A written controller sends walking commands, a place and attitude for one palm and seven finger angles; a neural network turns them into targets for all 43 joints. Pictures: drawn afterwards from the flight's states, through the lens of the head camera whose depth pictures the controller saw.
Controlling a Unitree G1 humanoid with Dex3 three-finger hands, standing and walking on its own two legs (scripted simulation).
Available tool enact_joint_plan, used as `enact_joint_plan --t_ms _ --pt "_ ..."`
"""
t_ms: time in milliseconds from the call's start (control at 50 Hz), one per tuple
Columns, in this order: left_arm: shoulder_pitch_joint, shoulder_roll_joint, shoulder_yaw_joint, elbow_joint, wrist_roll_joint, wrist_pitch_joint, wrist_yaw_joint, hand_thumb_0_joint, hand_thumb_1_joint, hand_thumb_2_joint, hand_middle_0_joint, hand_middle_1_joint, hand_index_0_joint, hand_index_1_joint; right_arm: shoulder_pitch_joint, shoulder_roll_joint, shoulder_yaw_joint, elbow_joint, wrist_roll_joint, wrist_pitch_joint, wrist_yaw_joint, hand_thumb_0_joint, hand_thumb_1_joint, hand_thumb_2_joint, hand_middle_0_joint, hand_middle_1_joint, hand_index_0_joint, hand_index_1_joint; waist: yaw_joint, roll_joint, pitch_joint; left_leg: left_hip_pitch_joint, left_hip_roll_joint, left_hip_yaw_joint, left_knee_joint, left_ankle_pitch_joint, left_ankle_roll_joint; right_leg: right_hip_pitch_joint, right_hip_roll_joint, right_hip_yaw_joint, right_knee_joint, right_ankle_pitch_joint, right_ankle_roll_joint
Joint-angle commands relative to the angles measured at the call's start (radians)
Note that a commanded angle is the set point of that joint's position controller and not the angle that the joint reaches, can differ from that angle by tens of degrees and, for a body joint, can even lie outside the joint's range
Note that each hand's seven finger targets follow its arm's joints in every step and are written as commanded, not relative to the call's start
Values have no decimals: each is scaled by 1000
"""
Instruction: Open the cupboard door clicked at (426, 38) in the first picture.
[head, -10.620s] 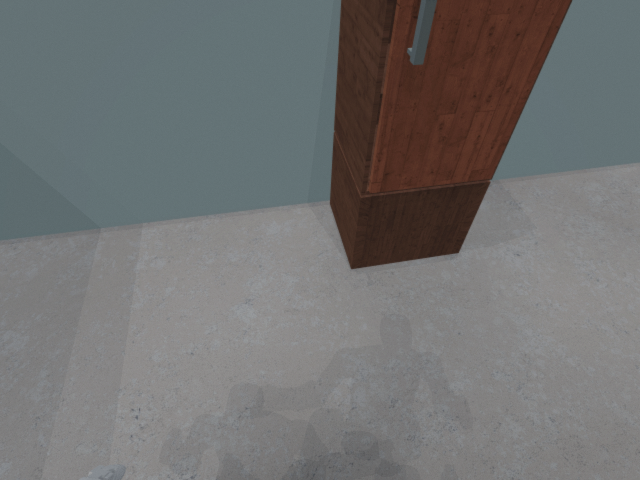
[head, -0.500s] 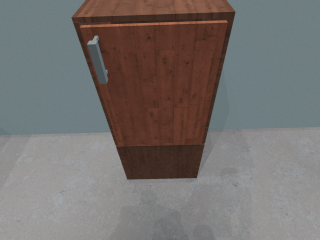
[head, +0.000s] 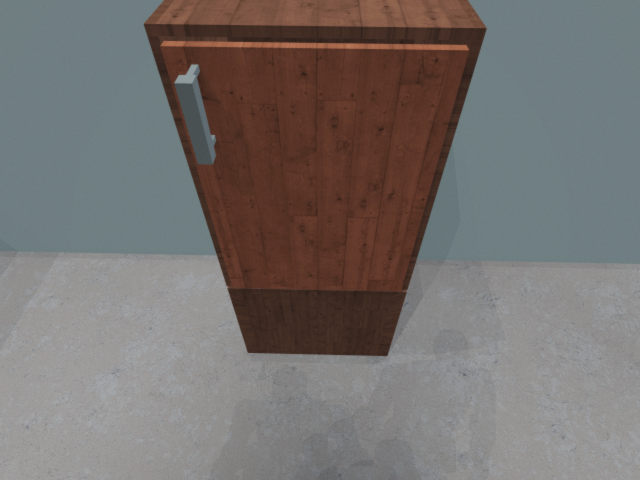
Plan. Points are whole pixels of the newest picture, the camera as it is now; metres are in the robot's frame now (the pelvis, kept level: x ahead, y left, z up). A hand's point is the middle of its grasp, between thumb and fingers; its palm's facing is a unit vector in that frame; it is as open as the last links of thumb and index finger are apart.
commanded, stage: look again from close up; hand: left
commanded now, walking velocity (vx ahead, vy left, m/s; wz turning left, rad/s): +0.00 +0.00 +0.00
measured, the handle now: (200, 115) +0.58 +0.22 +0.16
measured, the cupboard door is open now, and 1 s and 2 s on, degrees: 0 0 0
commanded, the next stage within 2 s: raise the hand with hooked fingers in 0.52 s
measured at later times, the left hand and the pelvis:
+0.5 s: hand out of the picture +0.04 +0.23 -0.16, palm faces +0.01 -0.96 -0.27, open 7.4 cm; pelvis +0.01 +0.02 +0.00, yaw +0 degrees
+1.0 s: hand (125, 452) +0.15 +0.24 -0.02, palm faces +0.03 -1.00 -0.02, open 8.3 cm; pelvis -0.04 +0.02 -0.06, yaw +2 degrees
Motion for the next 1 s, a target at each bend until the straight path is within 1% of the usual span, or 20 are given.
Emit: enact_joint_plan --t_ms 0,60,280,580,600,620,640,660,680,700,720,740,760,780,800,840,860,900,960,980 --pt "35 160 36 -36 -2 -16 11 0 900 900 -200 -300 -200 -300 34 -109 -16 -32 3 -14 -2 0 -900 -900 200 300 200 300 -1 17 -2 55 34 -15 -51 200 69 -48 -98 83 -123 290 -20" --pt "36 163 34 -31 0 -17 10 0 900 900 -200 -300 -200 -300 13 -114 -18 -35 4 -13 -2 0 -900 -900 200 300 200 300 0 -17 -5 67 36 -14 -55 197 70 -45 -100 83 -129 305 -18" --pt "0 199 36 -34 -1 -15 7 0 900 900 -200 -300 -200 -300 -34 -164 -20 -35 3 -16 -1 0 -900 -900 200 300 200 300 6 9 -25 82 43 -32 -74 252 77 -18 -106 70 -129 323 -9" --pt "-48 223 36 -37 -2 -12 4 0 900 900 -200 -300 -200 -300 -47 -188 -18 -25 2 -17 3 0 -900 -900 200 300 200 300 6 -10 -22 77 44 -49 -114 239 80 -5 -109 63 -148 283 -3" --pt "73 142 17 -10 -2 -24 52 0 900 900 -200 -300 -200 -300 -89 -159 -23 -90 14 -12 10 0 -900 -900 200 300 200 300 26 -7 5 20 48 16 118 261 48 -27 -169 148 -179 612 32" --pt "-693 479 286 -1500 -167 -252 44 0 877 890 -202 -315 -202 -315 -29 -261 -54 -380 53 -160 -31 0 -900 -900 200 300 200 300 -70 140 -482 246 -78 0 -21 436 86 79 -70 19 -43 687 -14" --pt "-101 399 270 -1199 -81 -214 65 0 853 880 -203 -330 -203 -330 -79 -198 -48 -366 34 -251 -70 0 -900 -900 200 300 200 300 40 269 -466 338 -35 -2 -42 590 103 29 -16 -18 28 471 -23" --pt "145 139 148 -1103 -145 -109 78 0 830 870 -205 -345 -205 -345 -116 -151 -54 -371 53 -278 -66 0 -900 -900 200 300 200 300 6 237 -317 224 -37 -6 -29 530 76 -74 -7 -80 2 272 -5" --pt "95 62 136 -1058 -161 -111 59 0 807 860 -207 -360 -207 -360 -70 -148 -58 -355 62 -284 -62 0 -900 -900 200 300 200 300 -39 95 -172 127 -40 -11 12 454 74 -136 -9 -89 -28 294 11" --pt "28 115 191 -1076 -177 -163 36 0 783 850 -208 -375 -208 -375 -86 -177 -81 -397 46 -292 -61 0 -900 -900 200 300 200 300 -46 -11 -64 19 -57 -21 53 330 75 -204 -4 -96 -25 299 24" --pt "133 128 248 -997 -191 -223 -3 0 760 840 -210 -390 -210 -390 -76 -183 -99 -404 31 -294 -60 0 -900 -900 200 300 200 300 -27 -121 -97 -43 -61 -11 89 274 74 -239 4 -101 4 282 29" --pt "244 80 249 -915 -211 -289 -55 0 737 830 -212 -405 -212 -405 -91 -174 -102 -430 24 -295 -52 0 -900 -900 200 300 200 300 3 -190 -80 -133 -67 -14 128 223 67 -285 12 -107 55 252 30" --pt "324 74 265 -845 -226 -352 -122 0 713 820 -213 -420 -213 -420 -100 -174 -105 -465 34 -298 -34 0 -900 -900 200 300 200 300 40 -118 -59 -199 -81 -7 168 200 55 -297 7 -92 105 246 20" --pt "303 71 265 -864 -247 -432 -186 0 690 810 -215 -435 -215 -435 -114 -171 -102 -487 26 -297 -19 0 -900 -900 200 300 200 300 51 -130 -103 -261 -85 -4 213 156 48 -337 5 -86 165 211 17" --pt "274 71 259 -863 -266 -505 -254 0 667 800 -217 -450 -217 -450 -131 -174 -101 -515 26 -301 -9 0 -900 -900 200 300 200 300 50 -129 -112 -320 -87 0 265 99 48 -394 4 -70 212 162 14" --pt "217 142 310 -888 -308 -625 -391 0 620 780 -220 -480 -220 -480 -138 -188 -104 -568 34 -315 2 0 -900 -900 200 300 200 300 51 -101 -201 -394 -91 0 355 38 51 -435 -5 -25 278 96 9" --pt "203 193 353 -889 -334 -634 -451 0 597 770 -222 -495 -222 -495 -122 -198 -104 -599 40 -316 7 0 -900 -900 200 300 200 300 62 -39 -232 -405 -93 0 383 33 55 -429 -14 8 298 79 0" --pt "109 223 368 -1008 -391 -578 -501 0 550 750 -225 -525 -225 -525 -131 -204 -95 -676 54 -310 -5 0 -900 -900 200 300 200 300 55 -11 -321 -398 -97 16 401 -23 68 -426 -17 40 272 -30 14" --pt "-64 245 362 -1178 -425 -494 -476 0 480 720 -230 -570 -230 -570 -99 -201 -71 -710 61 -296 -33 0 -900 -900 200 300 200 300 16 -8 -306 -390 -80 -15 400 -98 80 -462 0 54 237 -158 23" --pt "-123 245 345 -1247 -417 -483 -454 0 457 710 -232 -585 -232 -585 -90 -198 -66 -708 61 -297 -42 0 -900 -900 200 300 200 300 3 38 -301 -369 -75 -19 399 -103 84 -466 -2 65 221 -160 22"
